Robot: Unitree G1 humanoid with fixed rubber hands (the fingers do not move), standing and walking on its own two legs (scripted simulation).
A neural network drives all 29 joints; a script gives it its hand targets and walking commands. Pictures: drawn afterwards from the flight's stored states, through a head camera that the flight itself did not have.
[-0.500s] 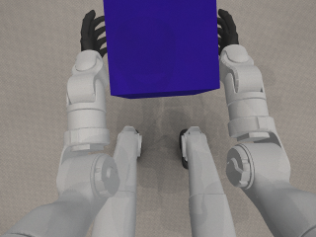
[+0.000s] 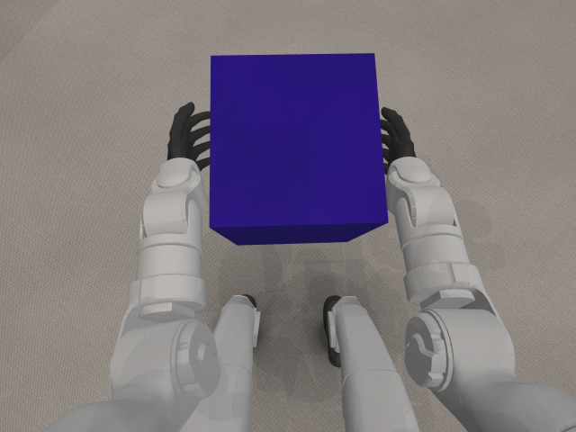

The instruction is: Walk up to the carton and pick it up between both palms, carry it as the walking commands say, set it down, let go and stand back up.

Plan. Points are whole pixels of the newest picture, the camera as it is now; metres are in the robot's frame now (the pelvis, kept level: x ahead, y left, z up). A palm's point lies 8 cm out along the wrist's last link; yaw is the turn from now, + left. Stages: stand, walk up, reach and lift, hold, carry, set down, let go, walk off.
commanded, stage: reach and lift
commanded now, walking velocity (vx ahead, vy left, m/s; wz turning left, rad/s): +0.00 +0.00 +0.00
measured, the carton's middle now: (292, 167) +0.44 +0.02 -0.09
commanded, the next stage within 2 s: none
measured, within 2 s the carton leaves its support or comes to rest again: neither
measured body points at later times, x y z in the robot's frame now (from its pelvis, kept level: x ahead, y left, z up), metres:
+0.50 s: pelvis +0.09 +0.00 +0.05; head +0.13 -0.01 +0.50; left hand +0.42 +0.17 +0.06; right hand +0.43 -0.13 +0.04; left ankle +0.12 +0.17 -0.68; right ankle +0.12 -0.13 -0.68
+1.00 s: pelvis +0.09 +0.01 +0.06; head +0.07 +0.01 +0.51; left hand +0.39 +0.17 +0.09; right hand +0.40 -0.13 +0.08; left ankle +0.12 +0.17 -0.68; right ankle +0.12 -0.13 -0.68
